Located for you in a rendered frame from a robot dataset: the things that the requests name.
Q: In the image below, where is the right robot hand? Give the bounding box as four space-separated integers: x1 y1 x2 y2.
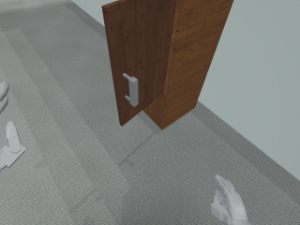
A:
211 175 248 225

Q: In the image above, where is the left robot hand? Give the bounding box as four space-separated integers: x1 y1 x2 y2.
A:
0 82 26 172

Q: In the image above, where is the handle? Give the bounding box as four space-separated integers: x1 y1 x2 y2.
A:
123 73 139 107

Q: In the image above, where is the cupboard door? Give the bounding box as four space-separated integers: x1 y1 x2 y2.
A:
101 0 177 126

